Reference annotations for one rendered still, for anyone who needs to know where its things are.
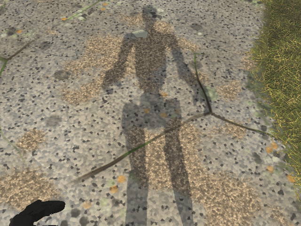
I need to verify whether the left robot hand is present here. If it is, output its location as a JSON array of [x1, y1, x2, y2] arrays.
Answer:
[[8, 200, 66, 226]]

